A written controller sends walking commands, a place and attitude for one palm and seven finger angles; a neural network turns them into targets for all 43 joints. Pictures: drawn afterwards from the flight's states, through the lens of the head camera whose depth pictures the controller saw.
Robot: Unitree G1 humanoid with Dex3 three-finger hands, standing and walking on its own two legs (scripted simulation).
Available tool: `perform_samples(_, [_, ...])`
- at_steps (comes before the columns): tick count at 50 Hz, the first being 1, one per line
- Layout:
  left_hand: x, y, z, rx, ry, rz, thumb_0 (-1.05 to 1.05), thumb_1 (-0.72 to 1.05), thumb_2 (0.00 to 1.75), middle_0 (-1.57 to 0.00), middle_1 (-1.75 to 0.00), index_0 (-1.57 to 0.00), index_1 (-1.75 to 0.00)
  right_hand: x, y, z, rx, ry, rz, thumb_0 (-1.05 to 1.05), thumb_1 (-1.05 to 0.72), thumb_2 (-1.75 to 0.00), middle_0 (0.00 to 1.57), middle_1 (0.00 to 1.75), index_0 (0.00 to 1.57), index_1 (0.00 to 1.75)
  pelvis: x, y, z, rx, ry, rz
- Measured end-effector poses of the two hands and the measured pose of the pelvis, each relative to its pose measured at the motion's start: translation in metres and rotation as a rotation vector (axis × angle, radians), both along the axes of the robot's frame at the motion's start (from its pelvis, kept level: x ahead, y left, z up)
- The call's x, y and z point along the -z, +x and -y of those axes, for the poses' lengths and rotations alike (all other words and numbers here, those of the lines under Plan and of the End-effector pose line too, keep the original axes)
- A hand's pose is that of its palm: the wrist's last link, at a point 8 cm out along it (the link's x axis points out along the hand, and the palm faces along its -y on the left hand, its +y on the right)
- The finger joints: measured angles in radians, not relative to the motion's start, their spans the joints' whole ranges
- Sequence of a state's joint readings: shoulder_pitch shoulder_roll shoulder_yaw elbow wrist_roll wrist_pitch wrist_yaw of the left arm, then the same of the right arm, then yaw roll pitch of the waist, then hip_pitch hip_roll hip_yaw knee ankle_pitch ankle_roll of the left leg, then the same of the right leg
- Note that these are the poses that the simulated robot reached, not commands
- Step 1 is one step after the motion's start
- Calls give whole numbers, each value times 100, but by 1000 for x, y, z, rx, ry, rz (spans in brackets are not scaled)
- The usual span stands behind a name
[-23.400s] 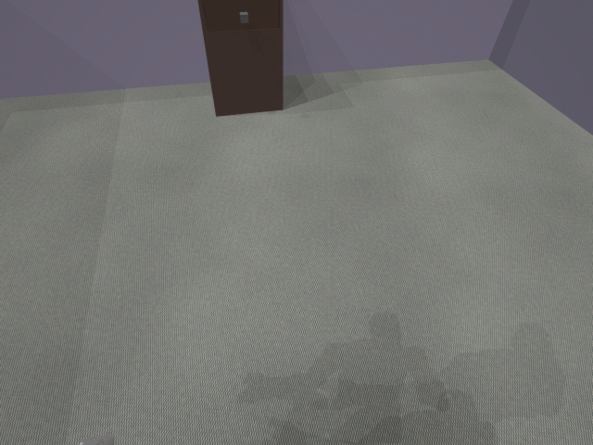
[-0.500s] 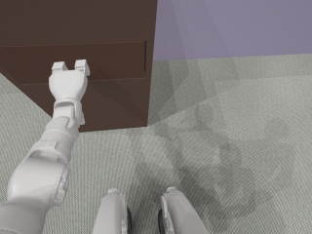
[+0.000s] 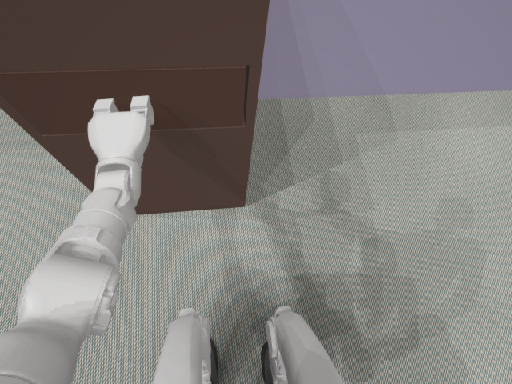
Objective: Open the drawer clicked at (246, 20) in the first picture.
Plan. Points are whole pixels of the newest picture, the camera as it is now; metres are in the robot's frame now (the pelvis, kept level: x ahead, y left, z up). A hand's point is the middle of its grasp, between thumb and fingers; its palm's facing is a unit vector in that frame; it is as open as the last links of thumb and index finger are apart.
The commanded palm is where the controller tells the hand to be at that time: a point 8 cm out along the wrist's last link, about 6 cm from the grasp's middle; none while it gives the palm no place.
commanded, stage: close the thumb around the handle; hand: left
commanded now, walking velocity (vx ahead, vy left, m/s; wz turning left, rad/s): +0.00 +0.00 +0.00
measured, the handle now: (134, 123) +0.55 +0.17 -0.04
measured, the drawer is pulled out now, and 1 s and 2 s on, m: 0.00 0.05 0.16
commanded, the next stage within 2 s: pull the drawer open in 0.24 s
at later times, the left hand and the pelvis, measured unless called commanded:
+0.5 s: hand (133, 154) +0.50 +0.18 -0.05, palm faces -0.04 -0.03 -1.00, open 7.8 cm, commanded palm +0.46 +0.15 +0.00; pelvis +0.00 +0.00 +0.00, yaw +0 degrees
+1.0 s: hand (133, 181) +0.44 +0.17 -0.05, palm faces -0.05 -0.07 -1.00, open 7.7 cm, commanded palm +0.41 +0.16 +0.00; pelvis +0.02 -0.01 +0.02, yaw +1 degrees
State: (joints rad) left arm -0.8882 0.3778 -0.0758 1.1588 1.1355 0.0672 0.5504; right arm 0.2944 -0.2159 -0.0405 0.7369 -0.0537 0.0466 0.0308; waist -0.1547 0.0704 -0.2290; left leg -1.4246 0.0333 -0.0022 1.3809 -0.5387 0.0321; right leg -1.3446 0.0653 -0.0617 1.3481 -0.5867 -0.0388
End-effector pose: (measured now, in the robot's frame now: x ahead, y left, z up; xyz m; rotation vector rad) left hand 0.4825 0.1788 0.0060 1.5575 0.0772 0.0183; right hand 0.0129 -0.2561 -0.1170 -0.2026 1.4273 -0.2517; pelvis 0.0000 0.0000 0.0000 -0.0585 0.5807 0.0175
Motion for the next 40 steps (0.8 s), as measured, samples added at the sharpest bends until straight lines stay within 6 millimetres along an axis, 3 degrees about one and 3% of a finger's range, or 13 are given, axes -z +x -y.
perform_samples(3, [1, -1, 1, 3, -1, -7, 0, 44, 70, -39, -130, -34, -130, 0, -1, -1, 1, 4, -4, 0, -90, -90, 20, 30, 21, 30, 0, 0, 0, 0, 1, 1])
perform_samples(11, [4, -3, 1, 5, -12, 1, 1, 47, 72, -41, -134, -24, -134, 0, -3, 1, -1, 1, -11, 0, -90, -90, 20, 30, 21, 30, 0, 0, 1, -2, 0, -2])
perform_samples(25, [4, -5, 2, -1, -15, -4, 2, 49, 70, -42, -135, -23, -135, -4, 4, 5, 6, 2, -2, 0, -90, -90, 20, 30, 21, 30, -4, 4, 3, 7, 5, 5])
perform_samples(40, [4, -33, 2, -3, -39, -11, 3, 50, 69, -42, -135, -23, -135, -8, 40, 1, -23, 37, 25, 0, -90, -90, 20, 30, 21, 30, -18, 20, 4, 11, 22, 30])
